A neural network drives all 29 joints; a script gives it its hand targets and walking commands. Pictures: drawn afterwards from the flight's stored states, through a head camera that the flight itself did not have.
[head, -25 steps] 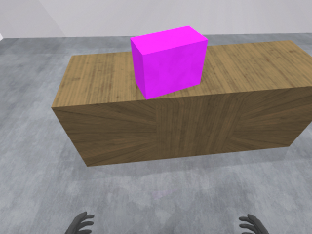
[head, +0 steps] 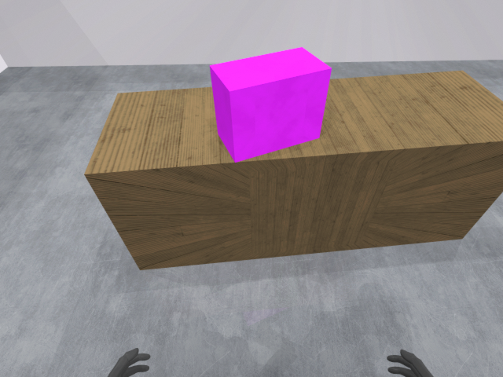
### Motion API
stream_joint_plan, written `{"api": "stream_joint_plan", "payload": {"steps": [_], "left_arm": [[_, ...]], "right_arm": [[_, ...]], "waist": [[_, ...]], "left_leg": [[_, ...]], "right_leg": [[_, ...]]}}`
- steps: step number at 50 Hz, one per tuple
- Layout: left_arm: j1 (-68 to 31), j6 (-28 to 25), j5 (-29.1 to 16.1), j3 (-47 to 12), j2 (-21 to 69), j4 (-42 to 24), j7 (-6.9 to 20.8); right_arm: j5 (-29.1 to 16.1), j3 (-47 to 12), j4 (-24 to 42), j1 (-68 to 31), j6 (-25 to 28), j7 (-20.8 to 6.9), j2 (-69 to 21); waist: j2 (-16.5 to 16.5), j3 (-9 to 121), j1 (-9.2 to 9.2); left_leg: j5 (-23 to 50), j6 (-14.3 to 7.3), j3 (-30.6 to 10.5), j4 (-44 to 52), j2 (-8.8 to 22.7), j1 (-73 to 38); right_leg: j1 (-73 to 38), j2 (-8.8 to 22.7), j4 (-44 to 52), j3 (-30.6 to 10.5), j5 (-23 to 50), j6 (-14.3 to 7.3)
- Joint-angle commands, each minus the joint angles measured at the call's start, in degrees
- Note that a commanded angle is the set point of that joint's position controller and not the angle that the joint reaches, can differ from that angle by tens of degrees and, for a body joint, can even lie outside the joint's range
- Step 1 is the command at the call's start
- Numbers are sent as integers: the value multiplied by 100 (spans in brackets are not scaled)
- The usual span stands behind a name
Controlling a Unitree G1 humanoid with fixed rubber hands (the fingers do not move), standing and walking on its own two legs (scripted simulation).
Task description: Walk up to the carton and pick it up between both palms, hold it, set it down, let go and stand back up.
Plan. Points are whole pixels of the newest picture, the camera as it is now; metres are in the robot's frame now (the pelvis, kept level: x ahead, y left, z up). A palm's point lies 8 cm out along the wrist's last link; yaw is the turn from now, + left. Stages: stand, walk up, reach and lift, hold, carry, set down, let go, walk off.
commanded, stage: stand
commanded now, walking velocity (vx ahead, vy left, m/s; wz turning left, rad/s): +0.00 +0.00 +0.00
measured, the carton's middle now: (268, 104) +0.92 -0.01 -0.04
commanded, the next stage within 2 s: none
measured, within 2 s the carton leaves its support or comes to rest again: neither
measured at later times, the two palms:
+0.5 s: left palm out of the picture +0.11 +0.25 -0.09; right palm out of the picture +0.11 -0.24 -0.09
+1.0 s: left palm out of the picture +0.10 +0.26 -0.09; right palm out of the picture +0.10 -0.25 -0.09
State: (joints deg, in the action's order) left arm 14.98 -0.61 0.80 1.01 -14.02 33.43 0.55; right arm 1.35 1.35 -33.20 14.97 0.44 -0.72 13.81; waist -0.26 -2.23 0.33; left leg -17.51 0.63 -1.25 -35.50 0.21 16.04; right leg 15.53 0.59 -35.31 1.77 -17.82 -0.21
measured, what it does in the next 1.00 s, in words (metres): stands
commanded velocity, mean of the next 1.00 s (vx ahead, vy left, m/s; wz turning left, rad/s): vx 0.00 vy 0.00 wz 0.00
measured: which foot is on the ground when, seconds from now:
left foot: down 0.00-1.00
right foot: down 0.00-1.00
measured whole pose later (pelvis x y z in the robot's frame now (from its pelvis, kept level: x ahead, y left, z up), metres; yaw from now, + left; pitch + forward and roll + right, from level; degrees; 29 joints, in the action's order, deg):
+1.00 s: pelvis -0.01 +0.01 +0.00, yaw -1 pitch -2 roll +0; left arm 17.3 -0.6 0.9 0.5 -14.9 35.8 0.5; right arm 1.1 0.8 -35.6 16.7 0.4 -0.5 14.8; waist -0.1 -2.0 0.3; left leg -16.5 0.2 0.2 -34.3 0.3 15.8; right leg 15.9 0.5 -34.2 0.2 -16.3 0.4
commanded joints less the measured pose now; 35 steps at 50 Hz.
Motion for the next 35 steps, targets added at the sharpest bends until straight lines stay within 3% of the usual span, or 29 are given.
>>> {"api": "stream_joint_plan", "payload": {"steps": [1,2,6,7,10,12,14,15,16,20,21,22,24,28,30,31,33,35], "left_arm": [[-136,-117,-7,253,-737,-510,-24],[-95,-129,7,235,-703,-486,-19],[-87,-117,19,231,-710,-496,-26],[-85,-116,13,217,-740,-496,-23],[-12,-120,37,219,-714,-420,-16],[-126,-114,14,193,-708,-457,-19],[6,-116,6,205,-714,-426,-23],[4,-116,5,184,-704,-431,-28],[17,-109,17,191,-693,-425,-34],[-18,-100,12,206,-725,-402,-16],[40,-100,17,173,-688,-408,-20],[8,-98,21,198,-745,-401,-17],[57,-105,30,176,-732,-347,-19],[-34,-110,-2,179,-749,-349,-29],[61,-101,-3,188,-750,-336,-21],[61,-94,-4,181,-780,-358,-29],[68,-93,-1,198,-737,-345,-24],[83,-99,4,181,-798,-327,-23]], "right_arm": [[1,194,539,-113,140,28,598],[1,207,508,-90,145,26,641],[-9,211,466,-64,129,12,646],[-18,200,479,-46,133,16,651],[-6,196,436,-20,153,26,698],[-17,192,457,15,152,27,687],[-2,205,420,-39,142,28,712],[-13,196,431,-60,133,26,682],[-3,187,424,-8,125,22,720],[-18,178,430,33,123,44,707],[-29,187,417,-13,119,49,748],[-14,174,435,23,119,51,730],[-13,172,414,-18,109,46,751],[-23,196,395,55,104,35,686],[-8,186,400,73,103,46,704],[-19,181,403,97,104,48,689],[-16,184,388,-6,108,45,737],[-20,190,394,65,120,45,755]], "waist": [[174,325,-21],[-30,442,-7],[-92,139,-5],[47,159,-15],[-83,296,26],[153,286,-42],[1,387,44],[38,212,36],[-140,101,0],[73,221,-1],[-122,246,30],[15,359,29],[-152,358,33],[166,214,-33],[12,170,-16],[165,113,-49],[-85,64,49],[20,240,-21]], "left_leg": [[577,-157,-368,594,366,-118],[659,-182,-381,592,404,-158],[287,-175,-373,678,358,21],[311,-165,-389,691,374,-9],[358,-176,-381,726,387,-23],[557,-188,-403,708,403,33],[515,-190,-360,684,400,-72],[554,-224,-385,696,406,-41],[428,-217,-420,740,408,125],[477,-203,-424,771,436,86],[545,-194,-414,747,425,92],[576,-195,-404,730,410,26],[422,-226,-375,723,432,-4],[376,-181,-350,672,398,-24],[384,-191,-354,710,408,-17],[330,-212,-377,783,419,-11],[241,-186,-382,774,414,42],[313,-218,-387,806,428,-14]], "right_leg": [[109,474,806,-604,260,-224],[-7,450,717,-549,335,-196],[217,452,821,-600,-4,-205],[241,431,823,-601,-18,-215],[78,420,766,-580,128,-199],[65,406,730,-502,291,-185],[122,404,753,-552,230,-178],[201,387,768,-552,254,-163],[161,391,740,-576,195,-171],[16,362,671,-541,308,-156],[-34,389,658,-540,411,-162],[-75,396,648,-543,459,-168],[-25,423,666,-595,318,-166],[125,451,800,-661,196,-195],[193,448,814,-678,256,-198],[213,443,776,-647,212,-188],[149,404,777,-620,161,-168],[91,421,759,-629,227,-185]]}}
